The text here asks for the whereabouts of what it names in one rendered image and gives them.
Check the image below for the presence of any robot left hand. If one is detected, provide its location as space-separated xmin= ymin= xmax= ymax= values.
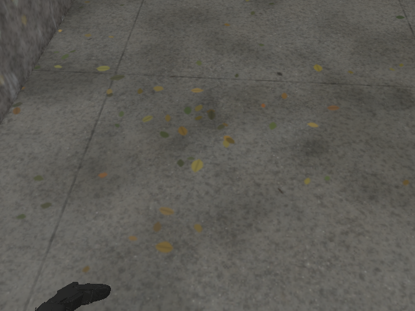
xmin=35 ymin=282 xmax=111 ymax=311

